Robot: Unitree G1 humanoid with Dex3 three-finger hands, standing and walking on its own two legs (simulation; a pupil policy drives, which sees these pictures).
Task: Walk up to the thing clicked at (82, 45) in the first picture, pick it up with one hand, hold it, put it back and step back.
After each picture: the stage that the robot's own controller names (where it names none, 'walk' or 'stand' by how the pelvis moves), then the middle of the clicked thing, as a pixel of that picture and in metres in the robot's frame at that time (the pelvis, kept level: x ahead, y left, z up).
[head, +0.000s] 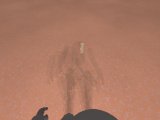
stand; (81, 48) +1.43 +0.14 -0.66
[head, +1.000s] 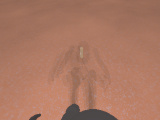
walk; (81, 52) +1.31 +0.22 -0.65
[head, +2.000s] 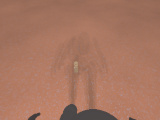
walk; (76, 67) +0.85 +0.24 -0.64
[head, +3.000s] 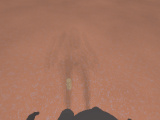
walk; (69, 84) +0.54 +0.21 -0.64
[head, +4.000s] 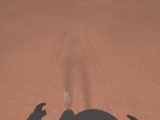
stand; (66, 97) +0.35 +0.23 -0.63
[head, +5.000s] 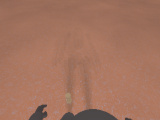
stand; (68, 98) +0.36 +0.20 -0.65
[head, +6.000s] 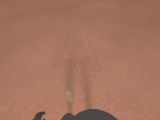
stand; (69, 96) +0.39 +0.21 -0.66
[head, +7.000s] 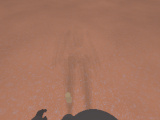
stand; (68, 97) +0.36 +0.21 -0.66
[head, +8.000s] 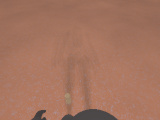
stand; (68, 98) +0.36 +0.21 -0.66
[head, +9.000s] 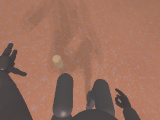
go down; (58, 62) +0.42 +0.25 -0.33
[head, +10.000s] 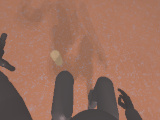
go down; (57, 59) +0.42 +0.27 -0.27
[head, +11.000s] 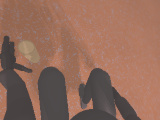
close in; (31, 54) +0.39 +0.32 -0.16
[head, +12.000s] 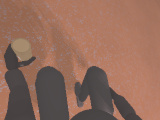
close; (24, 53) +0.40 +0.32 -0.15
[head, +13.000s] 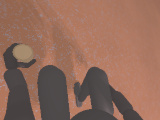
lift; (25, 56) +0.36 +0.32 -0.15
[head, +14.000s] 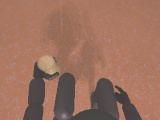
lift; (52, 68) +0.31 +0.24 -0.01
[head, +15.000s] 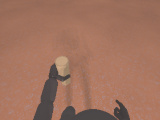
hold; (64, 72) +0.33 +0.16 +0.06
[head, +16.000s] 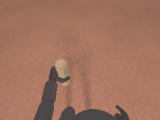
hold; (63, 74) +0.32 +0.17 +0.03
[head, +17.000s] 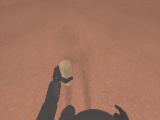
crouch; (67, 74) +0.33 +0.15 +0.02
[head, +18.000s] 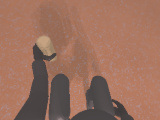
crouch; (49, 51) +0.45 +0.24 -0.06
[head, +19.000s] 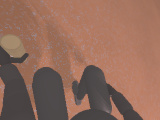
lower; (17, 51) +0.41 +0.33 -0.16
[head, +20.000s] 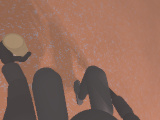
lower; (20, 50) +0.41 +0.32 -0.16
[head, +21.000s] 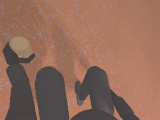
lower; (24, 52) +0.40 +0.32 -0.16
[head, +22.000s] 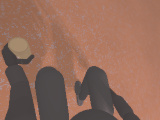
lower; (23, 53) +0.39 +0.32 -0.16
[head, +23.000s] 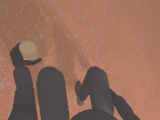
open; (30, 55) +0.39 +0.29 -0.16
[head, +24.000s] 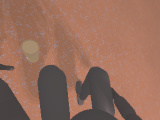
stand; (32, 53) +0.38 +0.29 -0.16
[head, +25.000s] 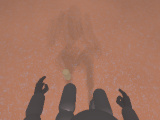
walk; (67, 75) +0.40 +0.22 -0.44
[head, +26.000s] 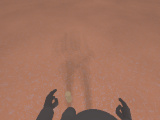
stand; (68, 97) +0.37 +0.19 -0.60
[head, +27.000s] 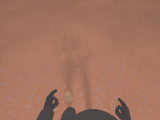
stand; (68, 97) +0.36 +0.20 -0.60
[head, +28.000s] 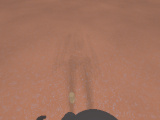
stand; (72, 97) +0.38 +0.18 -0.65
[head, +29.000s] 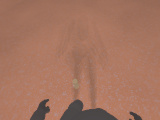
walk; (75, 84) +0.44 +0.19 -0.64
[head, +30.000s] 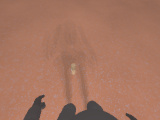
walk; (73, 69) +0.69 +0.17 -0.64
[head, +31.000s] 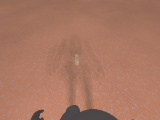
stand; (76, 60) +1.00 +0.26 -0.63
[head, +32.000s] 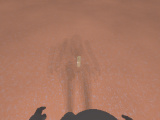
stand; (78, 61) +1.01 +0.17 -0.65
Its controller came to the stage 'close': yes
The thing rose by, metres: 0.67
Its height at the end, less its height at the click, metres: +0.00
